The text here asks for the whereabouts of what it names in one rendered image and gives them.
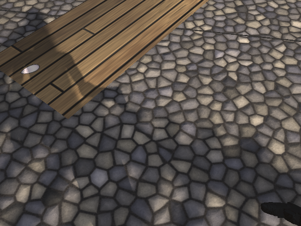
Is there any right robot hand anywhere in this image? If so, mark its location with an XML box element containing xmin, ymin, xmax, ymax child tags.
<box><xmin>261</xmin><ymin>202</ymin><xmax>301</xmax><ymax>226</ymax></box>

